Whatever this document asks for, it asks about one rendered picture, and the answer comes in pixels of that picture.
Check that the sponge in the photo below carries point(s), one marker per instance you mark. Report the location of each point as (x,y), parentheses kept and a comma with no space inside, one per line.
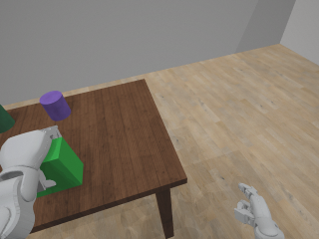
(63,166)

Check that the right robot forearm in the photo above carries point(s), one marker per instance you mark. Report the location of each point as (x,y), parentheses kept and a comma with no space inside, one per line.
(266,228)

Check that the robot left hand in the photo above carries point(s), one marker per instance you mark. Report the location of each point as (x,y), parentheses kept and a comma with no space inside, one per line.
(30,149)

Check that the left robot forearm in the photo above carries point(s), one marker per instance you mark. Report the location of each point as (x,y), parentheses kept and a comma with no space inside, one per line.
(18,192)

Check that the robot right hand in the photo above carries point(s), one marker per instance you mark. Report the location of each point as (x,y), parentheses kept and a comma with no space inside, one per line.
(247,212)

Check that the table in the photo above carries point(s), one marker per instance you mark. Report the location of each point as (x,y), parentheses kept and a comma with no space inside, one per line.
(127,154)

